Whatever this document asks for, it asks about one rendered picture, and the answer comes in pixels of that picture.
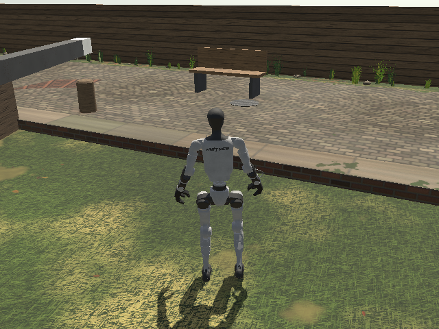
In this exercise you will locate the right robot hand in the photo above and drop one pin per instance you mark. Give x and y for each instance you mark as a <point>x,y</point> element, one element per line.
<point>259,187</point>

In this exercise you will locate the robot right forearm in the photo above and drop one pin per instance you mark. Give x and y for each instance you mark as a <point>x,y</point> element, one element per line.
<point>254,176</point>

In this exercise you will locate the robot torso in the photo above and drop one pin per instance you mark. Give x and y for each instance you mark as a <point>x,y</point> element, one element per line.
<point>218,165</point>

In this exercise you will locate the robot left upper arm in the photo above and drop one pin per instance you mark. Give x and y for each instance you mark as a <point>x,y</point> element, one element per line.
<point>196,145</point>

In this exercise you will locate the left robot hand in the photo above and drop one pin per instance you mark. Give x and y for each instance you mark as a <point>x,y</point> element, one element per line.
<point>182,194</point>

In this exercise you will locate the left robot shin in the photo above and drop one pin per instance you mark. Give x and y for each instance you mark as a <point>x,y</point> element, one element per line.
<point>205,245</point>

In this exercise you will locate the robot left forearm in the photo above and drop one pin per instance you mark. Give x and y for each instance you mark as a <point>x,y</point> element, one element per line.
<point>183,181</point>

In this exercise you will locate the robot right upper arm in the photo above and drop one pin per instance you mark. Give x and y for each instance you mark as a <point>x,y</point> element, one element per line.
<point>243,154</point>

